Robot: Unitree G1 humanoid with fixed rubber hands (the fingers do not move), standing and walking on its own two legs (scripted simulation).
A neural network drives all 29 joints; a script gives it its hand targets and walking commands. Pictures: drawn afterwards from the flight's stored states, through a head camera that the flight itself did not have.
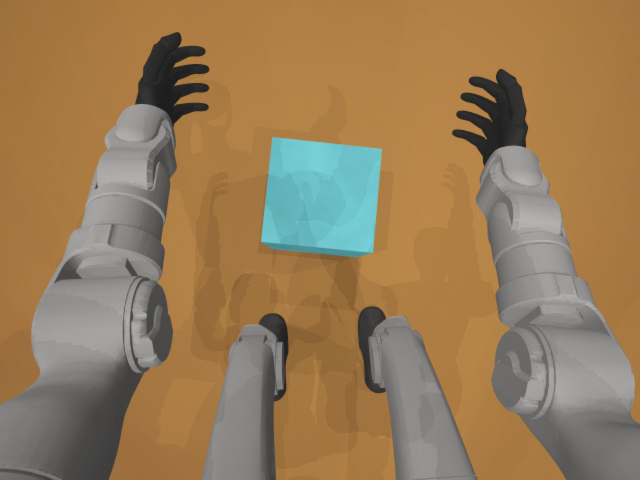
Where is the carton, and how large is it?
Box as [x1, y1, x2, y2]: [261, 137, 381, 256]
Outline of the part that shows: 272,137 261,241 268,246 276,249 348,256 358,256 372,252 381,149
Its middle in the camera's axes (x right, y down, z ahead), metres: +0.00 -0.08 +0.86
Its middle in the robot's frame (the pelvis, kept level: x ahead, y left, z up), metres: +0.48 -0.02 -0.51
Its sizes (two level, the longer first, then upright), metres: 0.210 0.200 0.250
